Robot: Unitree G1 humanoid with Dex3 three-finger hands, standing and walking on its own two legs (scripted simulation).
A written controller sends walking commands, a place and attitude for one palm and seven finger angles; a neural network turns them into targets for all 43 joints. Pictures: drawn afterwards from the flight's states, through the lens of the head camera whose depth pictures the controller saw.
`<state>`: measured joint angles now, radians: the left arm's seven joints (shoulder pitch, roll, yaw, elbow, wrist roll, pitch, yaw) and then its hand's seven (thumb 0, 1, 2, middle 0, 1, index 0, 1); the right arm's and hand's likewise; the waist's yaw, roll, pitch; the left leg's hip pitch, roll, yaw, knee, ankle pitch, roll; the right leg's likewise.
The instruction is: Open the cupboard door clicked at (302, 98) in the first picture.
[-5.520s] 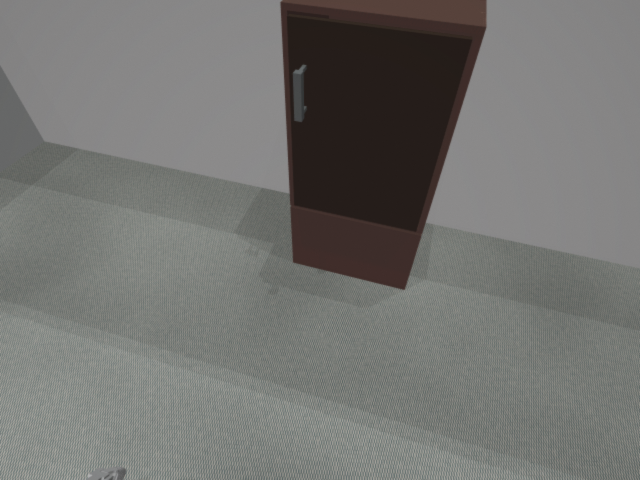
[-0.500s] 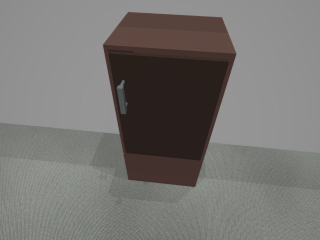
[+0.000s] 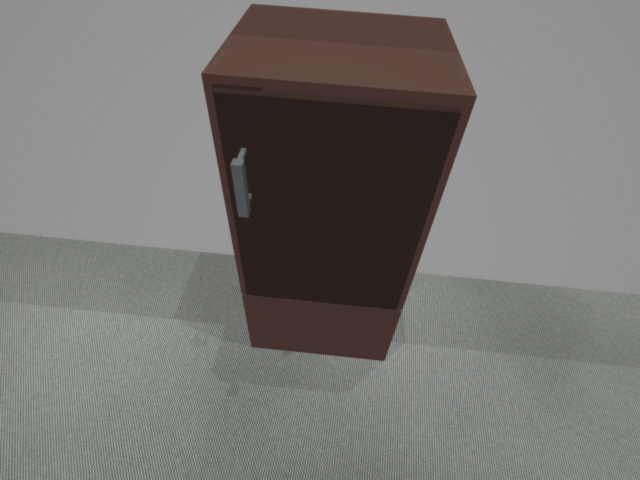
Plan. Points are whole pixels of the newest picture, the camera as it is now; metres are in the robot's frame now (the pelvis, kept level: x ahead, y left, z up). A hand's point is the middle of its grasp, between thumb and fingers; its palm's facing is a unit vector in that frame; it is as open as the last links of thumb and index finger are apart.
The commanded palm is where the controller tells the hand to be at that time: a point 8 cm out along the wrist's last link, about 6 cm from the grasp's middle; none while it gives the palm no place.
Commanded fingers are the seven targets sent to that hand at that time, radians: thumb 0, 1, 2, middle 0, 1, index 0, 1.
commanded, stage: look again from close up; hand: left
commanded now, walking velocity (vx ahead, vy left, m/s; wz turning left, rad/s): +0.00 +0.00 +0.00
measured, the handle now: (243, 183) +0.63 +0.19 +0.00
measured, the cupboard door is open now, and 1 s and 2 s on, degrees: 0 0 0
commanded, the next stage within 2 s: shuffle to correct the standing spot in 0.12 s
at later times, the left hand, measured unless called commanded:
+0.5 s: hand out of the picture -0.02 +0.16 -0.18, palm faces +0.09 -0.98 -0.16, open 7.3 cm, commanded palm none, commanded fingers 0.00 0.90 0.90 -0.20 -0.30 -0.20 -0.30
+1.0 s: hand (193, 455) +0.20 +0.20 -0.18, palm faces +0.07 -0.97 -0.25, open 7.3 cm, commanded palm none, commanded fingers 0.00 0.90 0.90 -0.20 -0.30 -0.20 -0.30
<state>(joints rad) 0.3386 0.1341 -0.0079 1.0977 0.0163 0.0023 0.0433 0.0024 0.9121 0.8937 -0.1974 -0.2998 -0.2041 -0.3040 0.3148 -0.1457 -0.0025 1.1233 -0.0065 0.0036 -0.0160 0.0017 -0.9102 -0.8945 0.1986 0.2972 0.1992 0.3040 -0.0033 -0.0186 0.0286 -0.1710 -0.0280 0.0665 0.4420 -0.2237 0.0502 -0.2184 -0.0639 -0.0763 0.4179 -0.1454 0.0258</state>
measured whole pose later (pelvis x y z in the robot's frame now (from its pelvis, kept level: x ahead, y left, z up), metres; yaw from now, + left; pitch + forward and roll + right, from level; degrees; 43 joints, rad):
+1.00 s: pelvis +0.11 +0.01 -0.02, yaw +3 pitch -2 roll -1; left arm 0.15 0.18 0.05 0.97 0.01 -0.02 0.05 0.01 0.94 0.89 -0.19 -0.30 -0.20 -0.30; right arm 0.40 -0.09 -0.03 1.12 0.00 0.02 -0.05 0.00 -0.91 -0.89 0.20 0.30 0.20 0.30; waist -0.05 0.02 0.11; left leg -0.22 -0.03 0.02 0.83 -0.53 0.01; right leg -0.34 -0.05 -0.10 0.59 -0.21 -0.01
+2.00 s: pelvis +0.07 +0.05 -0.01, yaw +3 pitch -1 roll -1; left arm 0.35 0.12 -0.01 1.11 0.02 -0.01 0.04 0.00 0.91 0.89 -0.20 -0.30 -0.20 -0.30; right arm 0.37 -0.13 0.00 1.07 -0.02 0.00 -0.01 0.00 -0.91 -0.89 0.20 0.30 0.20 0.30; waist -0.03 0.02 0.02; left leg -0.28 -0.02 0.09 0.55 -0.26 0.07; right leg -0.26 -0.05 -0.03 0.54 -0.25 0.02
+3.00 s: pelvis +0.10 +0.04 -0.01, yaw +2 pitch -1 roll +0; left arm 0.28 0.16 -0.01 1.08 0.01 -0.01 0.04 0.00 0.91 0.89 -0.20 -0.30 -0.20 -0.30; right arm 0.28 -0.19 0.01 1.04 -0.02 -0.02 -0.02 0.01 -0.93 -0.89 0.20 0.30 0.20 0.30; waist 0.00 0.03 0.01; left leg -0.19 -0.02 0.10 0.50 -0.29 0.05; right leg -0.20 -0.05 -0.02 0.53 -0.30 0.03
